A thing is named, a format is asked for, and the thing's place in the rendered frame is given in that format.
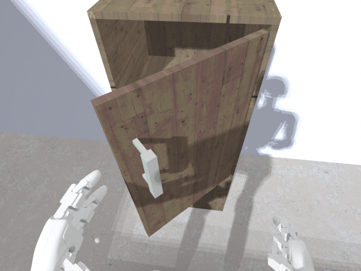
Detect robot right hand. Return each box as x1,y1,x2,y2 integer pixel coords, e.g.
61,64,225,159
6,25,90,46
267,216,315,271

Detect cupboard door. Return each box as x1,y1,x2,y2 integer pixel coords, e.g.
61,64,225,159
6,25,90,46
91,29,270,237

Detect handle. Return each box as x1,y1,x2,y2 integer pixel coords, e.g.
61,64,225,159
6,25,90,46
133,138,163,198

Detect robot left hand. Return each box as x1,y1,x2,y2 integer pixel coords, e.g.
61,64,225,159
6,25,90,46
30,170,107,271

